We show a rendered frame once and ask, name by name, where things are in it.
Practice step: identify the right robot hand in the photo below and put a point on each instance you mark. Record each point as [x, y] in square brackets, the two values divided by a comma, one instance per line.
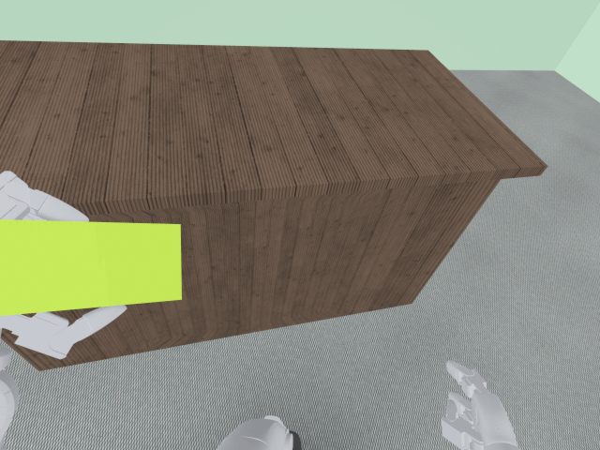
[483, 422]

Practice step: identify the robot left shin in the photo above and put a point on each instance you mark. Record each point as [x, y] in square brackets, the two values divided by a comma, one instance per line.
[272, 417]

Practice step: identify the left robot hand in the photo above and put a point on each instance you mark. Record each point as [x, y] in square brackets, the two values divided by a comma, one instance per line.
[46, 332]

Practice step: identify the sponge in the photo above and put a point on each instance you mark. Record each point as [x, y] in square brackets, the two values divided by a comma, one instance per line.
[62, 265]

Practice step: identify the robot left thigh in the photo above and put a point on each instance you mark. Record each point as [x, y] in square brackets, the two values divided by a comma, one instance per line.
[258, 434]

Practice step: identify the robot left forearm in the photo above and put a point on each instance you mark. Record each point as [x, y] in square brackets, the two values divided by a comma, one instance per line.
[9, 394]

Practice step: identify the table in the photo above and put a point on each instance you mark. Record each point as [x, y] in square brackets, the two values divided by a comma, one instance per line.
[310, 183]

